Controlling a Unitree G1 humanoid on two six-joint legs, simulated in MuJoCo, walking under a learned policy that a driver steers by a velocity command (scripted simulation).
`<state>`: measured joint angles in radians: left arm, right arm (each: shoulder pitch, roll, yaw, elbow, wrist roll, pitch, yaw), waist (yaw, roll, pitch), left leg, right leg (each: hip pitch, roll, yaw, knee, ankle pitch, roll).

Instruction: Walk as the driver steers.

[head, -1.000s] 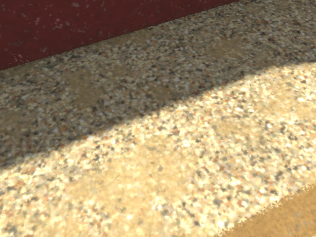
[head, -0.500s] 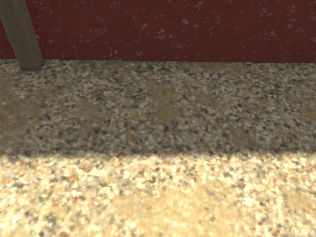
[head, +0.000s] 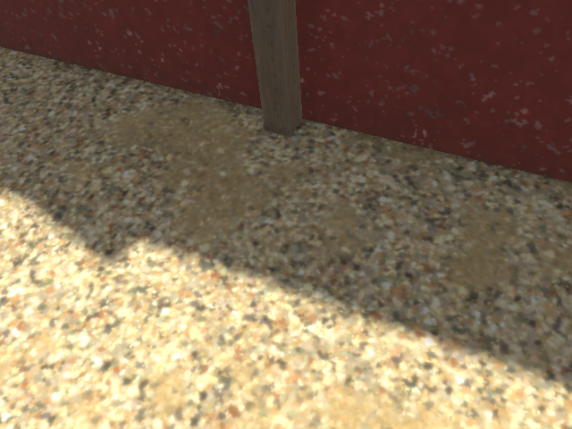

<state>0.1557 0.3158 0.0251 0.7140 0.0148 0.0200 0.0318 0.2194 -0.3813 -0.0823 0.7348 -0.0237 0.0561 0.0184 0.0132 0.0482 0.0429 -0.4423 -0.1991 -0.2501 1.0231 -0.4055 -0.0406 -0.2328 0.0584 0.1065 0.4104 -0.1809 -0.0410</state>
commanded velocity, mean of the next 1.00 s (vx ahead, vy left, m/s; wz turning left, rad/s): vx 0.43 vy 0.00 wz -0.38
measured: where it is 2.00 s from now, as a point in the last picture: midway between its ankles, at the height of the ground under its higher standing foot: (460, 386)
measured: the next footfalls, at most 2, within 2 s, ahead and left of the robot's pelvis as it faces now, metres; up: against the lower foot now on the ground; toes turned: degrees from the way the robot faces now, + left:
left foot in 0.22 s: +0.03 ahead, +0.10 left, +0.00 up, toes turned -13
right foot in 0.64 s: +0.35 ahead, -0.26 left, +0.00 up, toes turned -35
